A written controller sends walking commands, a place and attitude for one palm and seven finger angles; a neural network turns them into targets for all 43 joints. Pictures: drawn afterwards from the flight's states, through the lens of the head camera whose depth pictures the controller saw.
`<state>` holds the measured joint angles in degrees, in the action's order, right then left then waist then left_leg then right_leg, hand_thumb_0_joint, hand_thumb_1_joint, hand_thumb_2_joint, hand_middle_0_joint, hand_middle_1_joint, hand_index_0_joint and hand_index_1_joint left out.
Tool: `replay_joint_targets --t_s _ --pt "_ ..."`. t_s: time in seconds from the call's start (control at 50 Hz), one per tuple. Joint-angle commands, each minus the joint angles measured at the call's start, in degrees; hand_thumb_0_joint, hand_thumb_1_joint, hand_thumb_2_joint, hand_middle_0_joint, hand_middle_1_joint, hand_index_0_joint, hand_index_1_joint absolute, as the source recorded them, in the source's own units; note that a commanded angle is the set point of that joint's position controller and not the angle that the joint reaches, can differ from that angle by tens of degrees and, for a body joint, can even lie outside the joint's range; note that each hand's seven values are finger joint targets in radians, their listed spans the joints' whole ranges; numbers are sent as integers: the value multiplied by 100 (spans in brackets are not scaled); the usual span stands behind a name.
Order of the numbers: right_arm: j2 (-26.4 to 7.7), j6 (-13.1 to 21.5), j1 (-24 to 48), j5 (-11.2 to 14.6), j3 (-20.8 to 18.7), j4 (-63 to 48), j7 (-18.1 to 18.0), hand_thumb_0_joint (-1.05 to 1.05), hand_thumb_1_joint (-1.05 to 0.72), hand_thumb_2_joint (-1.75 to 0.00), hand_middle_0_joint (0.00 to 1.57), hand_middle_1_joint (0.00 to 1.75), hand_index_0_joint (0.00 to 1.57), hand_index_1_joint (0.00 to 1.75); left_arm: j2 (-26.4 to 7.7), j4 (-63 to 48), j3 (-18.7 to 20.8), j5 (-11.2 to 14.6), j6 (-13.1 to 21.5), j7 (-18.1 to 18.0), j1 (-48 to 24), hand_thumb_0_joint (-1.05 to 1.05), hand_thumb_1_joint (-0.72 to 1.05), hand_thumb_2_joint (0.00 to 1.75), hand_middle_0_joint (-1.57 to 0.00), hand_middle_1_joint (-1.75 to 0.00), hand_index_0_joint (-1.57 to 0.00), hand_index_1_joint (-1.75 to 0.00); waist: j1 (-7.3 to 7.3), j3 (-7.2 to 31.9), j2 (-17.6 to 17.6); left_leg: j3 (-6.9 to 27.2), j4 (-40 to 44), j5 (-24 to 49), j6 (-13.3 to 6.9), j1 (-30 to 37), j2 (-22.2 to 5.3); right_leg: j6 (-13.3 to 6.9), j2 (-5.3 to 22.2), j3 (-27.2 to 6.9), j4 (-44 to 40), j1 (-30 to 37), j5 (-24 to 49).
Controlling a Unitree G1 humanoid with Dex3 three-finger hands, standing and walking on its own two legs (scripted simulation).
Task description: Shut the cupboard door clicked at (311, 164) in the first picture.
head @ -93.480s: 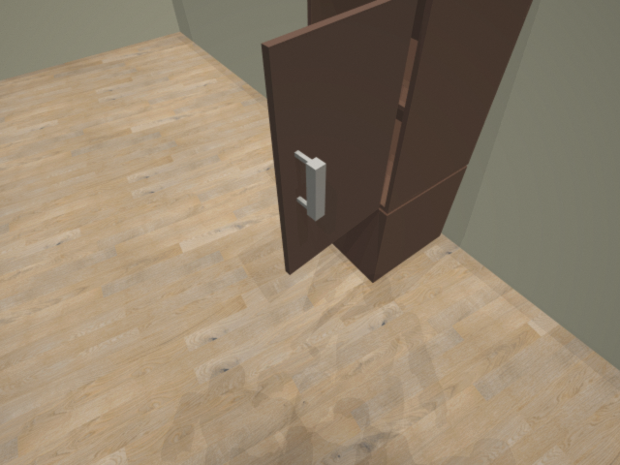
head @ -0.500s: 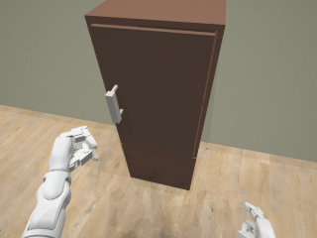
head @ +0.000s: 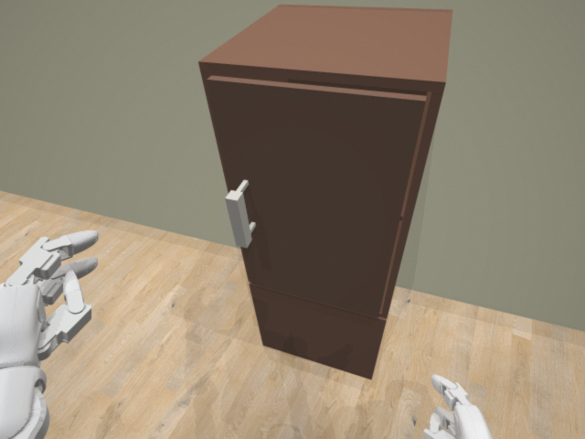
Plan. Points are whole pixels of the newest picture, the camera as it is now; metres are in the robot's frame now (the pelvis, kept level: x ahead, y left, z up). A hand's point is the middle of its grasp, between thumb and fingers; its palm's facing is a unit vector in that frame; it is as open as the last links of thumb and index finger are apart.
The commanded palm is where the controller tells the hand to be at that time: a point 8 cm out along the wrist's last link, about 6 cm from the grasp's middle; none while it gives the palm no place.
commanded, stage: draw the hand back to the body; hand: left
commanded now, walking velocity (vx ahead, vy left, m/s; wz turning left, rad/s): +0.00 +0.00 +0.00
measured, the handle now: (244, 213) +0.56 +0.19 -0.04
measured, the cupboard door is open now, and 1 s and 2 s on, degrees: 0 0 0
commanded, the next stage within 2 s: step back with the hand held close in 0.42 s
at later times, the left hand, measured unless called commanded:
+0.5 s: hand (69, 322) +0.18 +0.26 +0.16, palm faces +0.47 -0.79 -0.39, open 7.4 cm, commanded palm +0.13 +0.29 +0.17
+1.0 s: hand (35, 336) +0.16 +0.28 +0.16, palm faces +0.40 -0.77 -0.49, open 7.4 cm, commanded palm +0.10 +0.32 +0.17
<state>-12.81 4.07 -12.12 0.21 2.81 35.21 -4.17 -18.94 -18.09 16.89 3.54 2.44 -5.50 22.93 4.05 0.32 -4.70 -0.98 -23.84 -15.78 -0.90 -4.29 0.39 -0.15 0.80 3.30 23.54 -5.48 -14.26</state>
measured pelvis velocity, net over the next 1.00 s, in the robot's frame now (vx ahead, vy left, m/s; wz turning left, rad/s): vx -0.05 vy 0.02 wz -0.03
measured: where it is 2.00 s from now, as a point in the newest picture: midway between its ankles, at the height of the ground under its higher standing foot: outside the picture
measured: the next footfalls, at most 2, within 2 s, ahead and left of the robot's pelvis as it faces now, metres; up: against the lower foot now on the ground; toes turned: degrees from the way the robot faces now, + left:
right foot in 1.64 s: -0.11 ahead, -0.11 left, +0.00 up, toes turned +6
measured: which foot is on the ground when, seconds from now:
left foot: down 0.00-1.00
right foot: down 0.00-1.00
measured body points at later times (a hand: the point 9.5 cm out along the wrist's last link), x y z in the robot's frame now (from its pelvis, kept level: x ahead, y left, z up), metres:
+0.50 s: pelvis -0.01 -0.01 +0.00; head -0.05 -0.03 +0.45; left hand +0.15 +0.30 +0.18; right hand +0.17 -0.23 -0.08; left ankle -0.03 +0.11 -0.74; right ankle -0.01 -0.12 -0.74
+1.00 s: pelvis -0.05 +0.02 -0.01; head -0.05 +0.01 +0.44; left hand +0.13 +0.32 +0.19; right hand +0.12 -0.23 -0.09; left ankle -0.03 +0.11 -0.74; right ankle -0.01 -0.12 -0.74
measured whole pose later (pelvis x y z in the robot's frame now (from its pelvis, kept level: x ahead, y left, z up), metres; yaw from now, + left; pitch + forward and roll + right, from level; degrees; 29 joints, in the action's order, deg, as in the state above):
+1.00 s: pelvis -0.05 +0.02 -0.01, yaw -2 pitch +0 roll +0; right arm -13.6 -0.8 -11.7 0.9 -0.4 31.5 -5.4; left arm -24.1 -25.3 23.9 3.3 9.0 -8.1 30.7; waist 0.0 0.7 -1.9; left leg -3.3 -29.8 -14.3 -2.9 -15.9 1.4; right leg 1.5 2.0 1.0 28.7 -17.3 -11.5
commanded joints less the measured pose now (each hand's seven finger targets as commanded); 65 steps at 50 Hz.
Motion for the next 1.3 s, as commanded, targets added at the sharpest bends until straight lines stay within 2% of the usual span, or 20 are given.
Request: replay_joint_targets --t_s 0.0,0.02,0.06,0.1,0.22,0.32,0.4,0.52,0.54,0.58,0.64,0.72,0.76,0.82,0.94,1.1,1.16,1.2,1.22,1.28 --pt "-546 455 778 1 -315 -905 -35 0 -90 -90 20 30 20 30 -1322 -1615 1071 29 462 -112 -233 0 90 90 -23 -33 -23 -33 10 485 48 63 263 2007 24 -178 -156 -58 -27 -63 -181 243 1559" --pt "-530 464 761 8 -318 -920 -33 0 -90 -90 20 30 20 30 -1370 -1672 1174 46 483 -125 -145 0 90 90 -20 -30 -20 -30 20 508 61 56 272 1975 27 -211 -151 -58 2 -68 -131 293 1540" --pt "-540 458 721 16 -324 -857 -24 0 -90 -90 20 30 20 30 -1016 -1344 864 37 454 -92 -124 0 90 90 -20 -30 -20 -30 -58 166 235 33 299 1831 19 -291 -170 -41 -1 -51 -172 58 1397" --pt "-595 458 719 26 -358 -819 -49 0 -90 -90 20 30 20 30 -967 -1138 789 37 435 -72 -233 0 90 90 -20 -30 -20 -30 -101 -89 407 19 326 1526 -26 -324 -178 -20 -13 -70 -300 -147 1149" --pt "-567 490 793 27 -361 -828 -97 0 -90 -90 20 30 20 30 -1150 -1382 889 12 531 -139 -452 0 90 90 -20 -30 -20 -30 -30 298 166 40 366 1215 -60 -250 -122 -46 32 -133 -270 65 800" --pt "-513 594 832 15 -327 -794 -111 0 -90 -90 20 30 20 30 -1259 -1553 1012 2 602 -187 -411 0 90 90 -20 -30 -20 -30 -1 255 -140 31 371 1164 -35 -284 -103 -67 30 -159 -304 102 795" --pt "-527 608 827 15 -347 -773 -110 0 -90 -90 20 30 20 30 -1247 -1328 1071 25 573 -152 -267 0 90 90 -20 -30 -20 -30 5 27 136 15 357 1227 -43 -341 -130 -52 -5 -170 -398 2 880" --pt "-525 580 820 25 -352 -785 -93 0 -90 -90 20 30 20 30 -1136 -1311 957 36 591 -126 -361 0 90 90 -20 -30 -20 -30 -32 69 77 -2 429 988 -47 -313 -127 -36 22 -185 -440 11 568" --pt "-724 439 742 67 -443 -955 -57 0 -90 -90 20 30 20 30 -1582 -1543 1412 -12 797 -193 -783 0 90 90 -20 -30 -20 -30 -281 -153 137 110 52 494 -143 -808 -251 -105 370 -829 -775 -529 489" --pt "-664 303 687 27 -473 -861 -24 0 -90 -90 20 30 20 30 -1199 -1132 1060 -33 874 -184 -122 0 90 90 -20 -30 -20 -30 -331 -38 654 158 -363 328 -134 -779 -165 -233 707 -1069 -1009 -862 129" --pt "-667 182 631 46 -527 -880 -28 0 -90 -90 20 30 20 30 -1230 -1327 1084 -39 1009 -240 121 0 90 90 -20 -30 -20 -30 -370 337 589 209 -474 535 -107 -790 -179 -345 862 -974 -763 -842 394" --pt "-763 56 659 34 -549 -1034 -129 0 -90 -90 20 30 20 30 -1441 -1683 1316 -5 1069 -326 391 0 90 90 -20 -30 -20 -30 -357 764 -37 408 96 1880 -74 -835 -439 -80 375 -395 140 -318 1652" --pt "-778 -35 632 44 -587 -1133 -162 0 -90 -90 20 30 20 30 -1532 -1809 1419 6 1044 -340 433 0 90 90 -20 -30 -20 -30 -329 1005 33 430 54 2569 -48 -897 -528 -24 254 -344 476 -31 2236" --pt "-765 -131 599 45 -599 -1231 -181 0 -90 -90 20 30 20 30 -1529 -1813 1441 12 988 -340 592 0 90 90 -20 -30 -20 -30 -330 1069 65 420 15 2812 0 -1057 -588 -16 254 -376 686 73 2544" --pt "-794 -174 558 61 -607 -1280 -168 0 -90 -90 20 30 20 30 -1461 -1786 1424 -17 985 -379 748 0 90 90 -20 -30 -20 -30 -359 796 182 529 262 1146 -148 -1990 -679 25 224 -525 728 131 1732" --pt "-865 21 514 28 -595 -1268 -193 0 -90 -90 20 30 20 30 -1590 -1912 1608 -175 1250 -442 401 0 90 90 -20 -30 -20 -30 -408 254 -141 853 747 -1797 -444 -3709 -783 90 38 -635 955 454 517" --pt "-847 136 420 24 -586 -1223 -182 0 -90 -90 20 30 20 30 -1406 -1942 1467 -237 1335 -456 236 0 90 90 -20 -30 -20 -30 -431 236 -209 877 704 -2142 -497 -4019 -827 92 -2 -632 1154 575 402" --pt "-887 209 419 -13 -593 -1177 -179 0 -90 -90 20 30 20 30 -1550 -1994 1566 -274 1385 -465 128 0 90 90 -20 -30 -20 -30 -422 234 -186 939 689 -2334 -503 -4082 -831 86 -31 -686 1145 503 163" --pt "-837 251 386 5 -572 -1181 -167 0 -90 -90 20 30 20 30 -1360 -2058 1397 -279 1413 -460 71 0 90 90 -20 -30 -20 -30 -447 228 -205 908 617 -2370 -494 -4101 -813 77 -9 -680 1160 462 40" --pt "-826 333 325 -15 -605 -1128 -134 0 -90 -90 20 30 20 30 -1444 -2013 1477 -315 1464 -501 66 0 90 90 -20 -30 -20 -30 -444 186 78 763 118 -2372 -441 -3968 -602 -20 144 -1045 722 71 -428"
